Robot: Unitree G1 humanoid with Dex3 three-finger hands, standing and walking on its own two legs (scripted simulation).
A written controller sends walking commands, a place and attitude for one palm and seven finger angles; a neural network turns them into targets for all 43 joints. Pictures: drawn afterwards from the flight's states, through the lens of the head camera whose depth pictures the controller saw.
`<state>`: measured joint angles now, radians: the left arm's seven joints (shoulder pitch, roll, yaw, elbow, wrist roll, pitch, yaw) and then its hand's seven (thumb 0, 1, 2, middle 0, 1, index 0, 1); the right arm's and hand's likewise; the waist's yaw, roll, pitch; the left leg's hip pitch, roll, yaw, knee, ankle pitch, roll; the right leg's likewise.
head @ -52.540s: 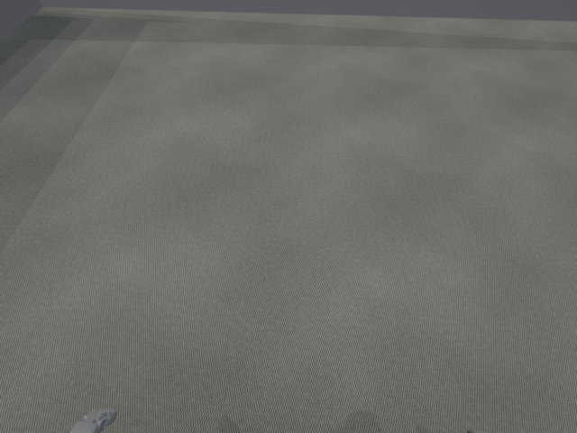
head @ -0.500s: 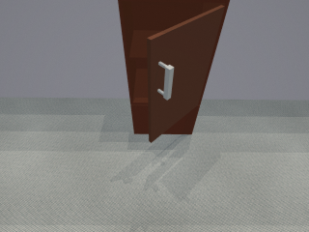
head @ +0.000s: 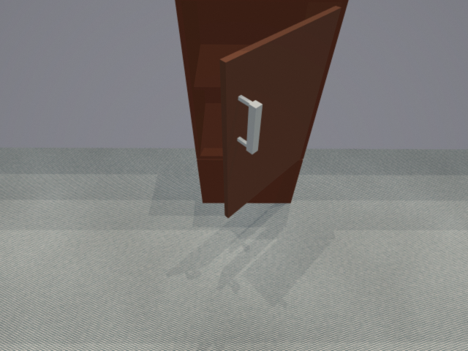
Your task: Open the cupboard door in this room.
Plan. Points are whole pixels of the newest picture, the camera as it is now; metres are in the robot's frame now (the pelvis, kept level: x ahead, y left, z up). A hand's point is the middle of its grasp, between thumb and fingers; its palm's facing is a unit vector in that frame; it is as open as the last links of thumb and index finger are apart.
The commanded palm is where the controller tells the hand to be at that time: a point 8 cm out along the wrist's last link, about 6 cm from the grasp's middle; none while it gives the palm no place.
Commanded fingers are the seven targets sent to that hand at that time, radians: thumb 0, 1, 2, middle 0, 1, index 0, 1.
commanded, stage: look to check the result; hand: left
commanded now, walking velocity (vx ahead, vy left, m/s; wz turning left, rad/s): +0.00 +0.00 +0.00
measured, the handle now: (247, 125) +0.61 +0.00 +0.02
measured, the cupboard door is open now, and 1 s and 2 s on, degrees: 44 44 44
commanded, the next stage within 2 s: walk to a spot facing it in 0.08 s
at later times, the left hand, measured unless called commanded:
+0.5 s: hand out of the picture +0.02 +0.18 -0.18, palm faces -0.05 -0.98 -0.20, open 7.4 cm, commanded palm none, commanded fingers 0.00 0.90 0.90 -0.20 -0.30 -0.20 -0.30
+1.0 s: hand out of the picture +0.10 +0.13 -0.16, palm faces -0.27 -0.93 -0.26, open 7.4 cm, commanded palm none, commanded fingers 0.00 0.90 0.90 -0.20 -0.30 -0.20 -0.30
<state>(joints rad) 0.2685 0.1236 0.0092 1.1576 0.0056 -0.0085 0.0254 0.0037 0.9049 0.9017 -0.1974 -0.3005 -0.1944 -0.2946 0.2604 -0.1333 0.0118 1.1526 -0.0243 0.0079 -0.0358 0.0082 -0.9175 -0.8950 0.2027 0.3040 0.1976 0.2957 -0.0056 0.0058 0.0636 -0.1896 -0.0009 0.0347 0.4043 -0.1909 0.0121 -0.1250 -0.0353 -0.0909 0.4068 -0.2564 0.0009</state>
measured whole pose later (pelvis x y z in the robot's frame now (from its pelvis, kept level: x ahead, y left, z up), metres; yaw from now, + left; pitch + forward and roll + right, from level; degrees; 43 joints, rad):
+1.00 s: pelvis +0.01 -0.04 +0.00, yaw -22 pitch +2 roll +2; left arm 0.26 0.16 0.07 0.96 0.02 0.02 0.01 0.00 0.90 0.90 -0.20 -0.30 -0.20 -0.30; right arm 0.02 -0.23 -0.06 0.91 -0.01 0.06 -0.04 0.01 -0.91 -0.90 0.20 0.30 0.20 0.30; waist 0.05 0.02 0.10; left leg -0.50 0.04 -0.05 1.08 -0.37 -0.07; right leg -0.23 0.10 0.13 0.46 -0.24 -0.08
